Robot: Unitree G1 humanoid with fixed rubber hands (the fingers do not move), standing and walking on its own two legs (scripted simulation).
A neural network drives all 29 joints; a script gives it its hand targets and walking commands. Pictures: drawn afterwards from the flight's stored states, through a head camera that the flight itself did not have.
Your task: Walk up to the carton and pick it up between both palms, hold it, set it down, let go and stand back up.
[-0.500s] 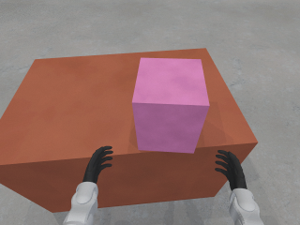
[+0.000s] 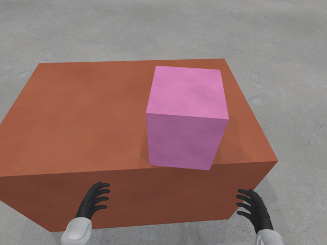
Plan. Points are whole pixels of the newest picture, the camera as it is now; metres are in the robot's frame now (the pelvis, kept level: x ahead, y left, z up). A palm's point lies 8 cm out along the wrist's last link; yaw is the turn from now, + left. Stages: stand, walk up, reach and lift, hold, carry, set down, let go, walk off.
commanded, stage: set down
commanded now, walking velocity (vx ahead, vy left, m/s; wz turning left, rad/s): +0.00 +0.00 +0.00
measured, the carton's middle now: (183, 119) +0.48 -0.02 +0.00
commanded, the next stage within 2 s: let go in 0.58 s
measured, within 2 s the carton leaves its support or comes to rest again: neither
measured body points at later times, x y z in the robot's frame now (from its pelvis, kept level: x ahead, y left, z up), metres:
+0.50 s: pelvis -0.01 +0.00 +0.00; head +0.00 +0.03 +0.45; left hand +0.16 +0.23 -0.10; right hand +0.15 -0.23 -0.09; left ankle -0.04 +0.10 -0.75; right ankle +0.01 -0.09 -0.75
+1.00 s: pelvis -0.02 -0.01 +0.00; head +0.00 +0.00 +0.44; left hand +0.16 +0.22 -0.09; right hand +0.15 -0.24 -0.09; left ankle -0.04 +0.10 -0.75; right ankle +0.01 -0.09 -0.75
